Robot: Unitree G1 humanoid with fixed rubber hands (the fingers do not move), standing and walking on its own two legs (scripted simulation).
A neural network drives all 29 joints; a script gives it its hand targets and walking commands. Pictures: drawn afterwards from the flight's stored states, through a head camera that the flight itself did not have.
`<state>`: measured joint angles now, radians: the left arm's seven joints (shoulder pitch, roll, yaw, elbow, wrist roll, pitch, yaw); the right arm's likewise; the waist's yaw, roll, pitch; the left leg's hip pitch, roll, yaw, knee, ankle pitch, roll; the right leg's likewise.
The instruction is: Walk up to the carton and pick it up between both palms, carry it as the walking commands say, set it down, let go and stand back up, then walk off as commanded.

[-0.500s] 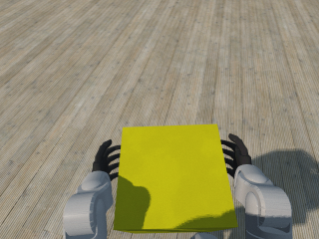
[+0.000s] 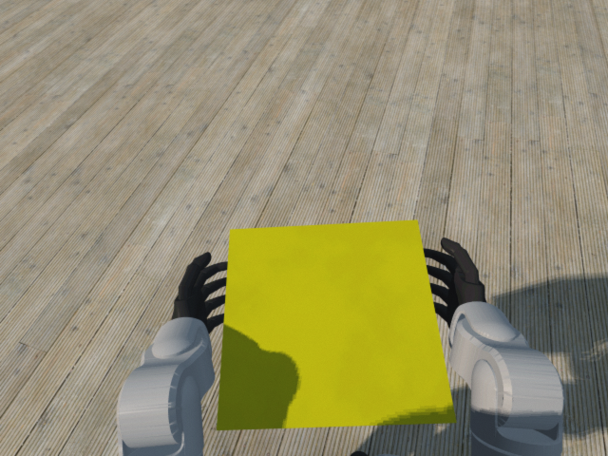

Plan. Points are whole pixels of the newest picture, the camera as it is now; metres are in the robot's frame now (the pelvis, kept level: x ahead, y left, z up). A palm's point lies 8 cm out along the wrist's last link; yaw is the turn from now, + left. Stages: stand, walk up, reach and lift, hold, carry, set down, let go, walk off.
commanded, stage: carry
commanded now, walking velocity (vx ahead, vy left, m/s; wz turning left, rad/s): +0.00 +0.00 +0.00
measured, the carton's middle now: (327, 337) +0.26 +0.00 +0.00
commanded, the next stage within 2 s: none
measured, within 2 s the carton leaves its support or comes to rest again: neither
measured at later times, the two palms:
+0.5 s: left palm (178, 260) +0.33 +0.17 +0.09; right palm (425, 251) +0.33 -0.12 +0.09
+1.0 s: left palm (186, 270) +0.32 +0.17 +0.07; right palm (427, 260) +0.32 -0.13 +0.08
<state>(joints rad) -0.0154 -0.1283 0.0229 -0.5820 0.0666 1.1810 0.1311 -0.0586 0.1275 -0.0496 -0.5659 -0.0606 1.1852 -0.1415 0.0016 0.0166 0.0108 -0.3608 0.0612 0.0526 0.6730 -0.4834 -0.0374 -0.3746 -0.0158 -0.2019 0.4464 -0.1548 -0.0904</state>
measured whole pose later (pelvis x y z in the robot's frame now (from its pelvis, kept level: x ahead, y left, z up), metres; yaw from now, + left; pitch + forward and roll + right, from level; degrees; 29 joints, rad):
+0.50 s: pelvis +0.08 +0.03 +0.00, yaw -1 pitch +4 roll +0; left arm -0.03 -0.13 0.04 -0.46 0.07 1.20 0.13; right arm -0.05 0.13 -0.06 -0.43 -0.07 1.18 -0.14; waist 0.00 0.01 -0.13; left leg -0.23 0.03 0.10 0.53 -0.36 0.00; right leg -0.27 -0.05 -0.16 0.54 -0.32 -0.01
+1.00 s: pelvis +0.06 +0.03 +0.00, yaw -1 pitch +3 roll +0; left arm -0.08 -0.13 0.06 -0.29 0.10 1.08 0.11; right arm -0.09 0.13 -0.08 -0.27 -0.11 1.06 -0.12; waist 0.00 0.00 -0.10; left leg -0.24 0.04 0.09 0.51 -0.32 -0.01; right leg -0.27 -0.04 -0.17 0.51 -0.29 -0.03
